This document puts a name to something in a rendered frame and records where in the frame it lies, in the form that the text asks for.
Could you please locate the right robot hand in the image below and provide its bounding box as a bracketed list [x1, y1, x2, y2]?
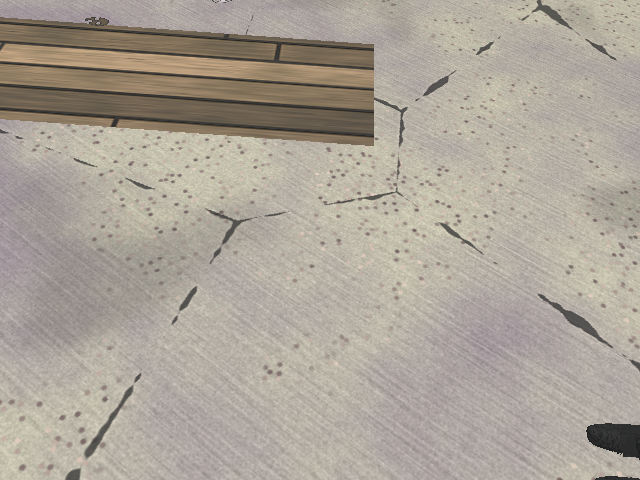
[586, 423, 640, 480]

